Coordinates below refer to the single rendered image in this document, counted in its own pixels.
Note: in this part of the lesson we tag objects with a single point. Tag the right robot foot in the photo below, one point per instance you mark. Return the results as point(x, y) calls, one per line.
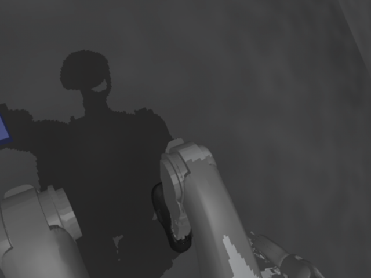
point(163, 216)

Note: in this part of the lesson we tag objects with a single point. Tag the right robot arm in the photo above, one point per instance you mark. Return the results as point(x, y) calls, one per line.
point(293, 266)

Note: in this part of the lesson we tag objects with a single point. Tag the right robot hand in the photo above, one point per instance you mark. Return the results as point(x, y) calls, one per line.
point(272, 253)

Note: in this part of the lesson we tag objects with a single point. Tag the carton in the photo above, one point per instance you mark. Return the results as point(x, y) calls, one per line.
point(5, 136)

